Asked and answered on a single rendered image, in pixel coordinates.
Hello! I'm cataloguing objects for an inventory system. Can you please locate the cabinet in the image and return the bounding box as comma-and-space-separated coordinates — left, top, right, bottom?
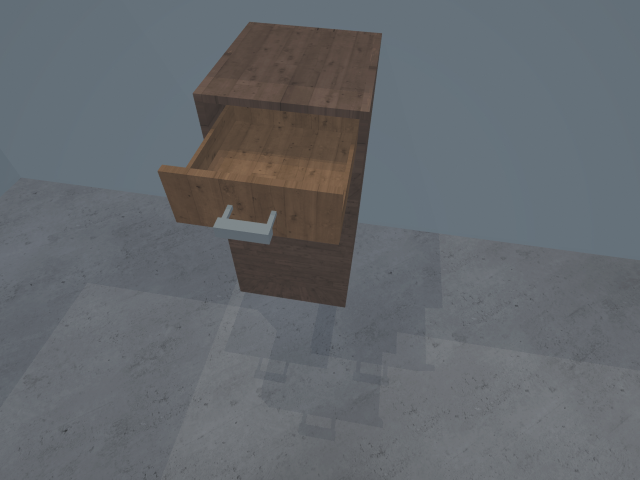
193, 22, 382, 307

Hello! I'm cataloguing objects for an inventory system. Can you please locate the handle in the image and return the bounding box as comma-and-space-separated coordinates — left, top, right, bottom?
213, 205, 277, 245

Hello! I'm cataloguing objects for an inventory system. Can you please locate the drawer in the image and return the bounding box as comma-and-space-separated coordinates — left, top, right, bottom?
158, 105, 360, 245

